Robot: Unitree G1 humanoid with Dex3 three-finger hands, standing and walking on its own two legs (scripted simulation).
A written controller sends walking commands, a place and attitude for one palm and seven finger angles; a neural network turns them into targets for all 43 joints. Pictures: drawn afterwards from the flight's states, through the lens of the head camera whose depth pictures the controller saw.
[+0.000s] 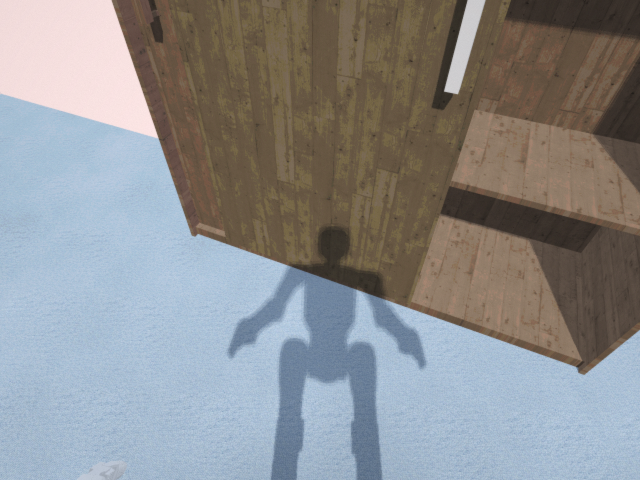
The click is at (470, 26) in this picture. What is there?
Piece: wardrobe's sliding door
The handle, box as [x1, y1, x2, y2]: [444, 0, 485, 93]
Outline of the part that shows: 485,0 467,0 444,91 454,93 458,92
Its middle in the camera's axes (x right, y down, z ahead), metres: +0.28 -0.40 +0.71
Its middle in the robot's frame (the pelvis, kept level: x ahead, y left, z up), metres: +0.84 -0.23 +0.23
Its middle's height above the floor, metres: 1.00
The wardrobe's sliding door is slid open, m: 0.58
